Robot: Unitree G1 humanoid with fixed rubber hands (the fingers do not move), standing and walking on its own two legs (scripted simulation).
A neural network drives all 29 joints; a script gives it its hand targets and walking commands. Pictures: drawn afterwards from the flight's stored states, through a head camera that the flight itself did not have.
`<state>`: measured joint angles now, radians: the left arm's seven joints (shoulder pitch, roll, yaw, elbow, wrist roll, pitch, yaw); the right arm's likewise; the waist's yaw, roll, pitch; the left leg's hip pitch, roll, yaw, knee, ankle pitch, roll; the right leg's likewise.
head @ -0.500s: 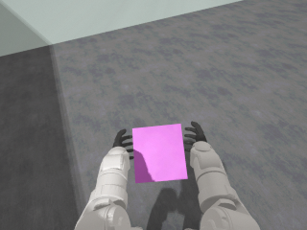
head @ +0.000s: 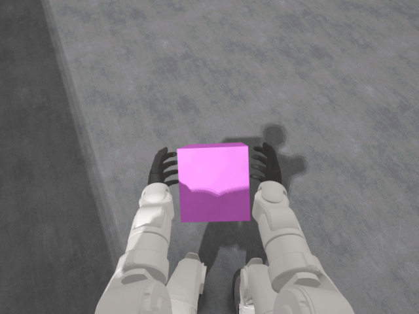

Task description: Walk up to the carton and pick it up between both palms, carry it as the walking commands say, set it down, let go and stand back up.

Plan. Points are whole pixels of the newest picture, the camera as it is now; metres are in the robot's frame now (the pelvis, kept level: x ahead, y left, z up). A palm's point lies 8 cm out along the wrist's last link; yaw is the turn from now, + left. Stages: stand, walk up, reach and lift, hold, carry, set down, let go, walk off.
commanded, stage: set down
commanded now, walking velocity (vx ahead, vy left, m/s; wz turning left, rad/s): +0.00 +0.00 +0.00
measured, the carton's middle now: (215, 176) +0.42 +0.05 -0.14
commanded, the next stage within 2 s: none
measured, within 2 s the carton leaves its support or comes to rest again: neither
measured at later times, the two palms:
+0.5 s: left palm (166, 188) +0.38 +0.16 -0.15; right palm (258, 183) +0.40 -0.06 -0.13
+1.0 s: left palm (178, 186) +0.42 +0.15 -0.23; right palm (258, 179) +0.44 -0.07 -0.21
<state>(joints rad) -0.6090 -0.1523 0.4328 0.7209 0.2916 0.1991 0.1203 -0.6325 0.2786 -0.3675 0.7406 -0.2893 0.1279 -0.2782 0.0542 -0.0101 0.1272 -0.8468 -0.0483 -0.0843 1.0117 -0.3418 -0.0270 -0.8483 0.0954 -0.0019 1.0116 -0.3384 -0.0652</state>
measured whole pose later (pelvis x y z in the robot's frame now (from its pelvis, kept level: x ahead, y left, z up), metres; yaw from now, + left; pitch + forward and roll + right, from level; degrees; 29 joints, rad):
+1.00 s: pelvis -0.01 +0.03 -0.14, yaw +0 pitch +30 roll +0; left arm -0.87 -0.12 0.36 0.74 0.19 0.22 0.29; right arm -0.94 0.16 -0.44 0.76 -0.24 0.15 -0.21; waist 0.00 -0.04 0.03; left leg -1.62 -0.10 -0.02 1.59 -0.50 0.01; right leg -1.62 0.12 0.04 1.59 -0.50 0.00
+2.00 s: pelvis -0.04 +0.04 -0.27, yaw +0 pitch +22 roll -2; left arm -1.35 0.10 0.16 0.85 -0.02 0.33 0.36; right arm -1.33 -0.04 -0.33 0.77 -0.06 0.28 -0.28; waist 0.02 -0.01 0.52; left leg -1.88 -0.12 -0.01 2.06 -0.57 0.02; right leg -1.85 0.11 -0.01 2.05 -0.59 0.03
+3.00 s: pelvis -0.01 +0.03 -0.34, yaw -1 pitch +32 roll -1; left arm -1.42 0.15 0.38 0.96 0.10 0.19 0.09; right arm -1.45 -0.08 -0.42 0.96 -0.12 0.19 -0.11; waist 0.03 -0.03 0.39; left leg -2.19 -0.10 0.02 2.27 -0.64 0.01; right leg -2.19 0.14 -0.02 2.26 -0.64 0.02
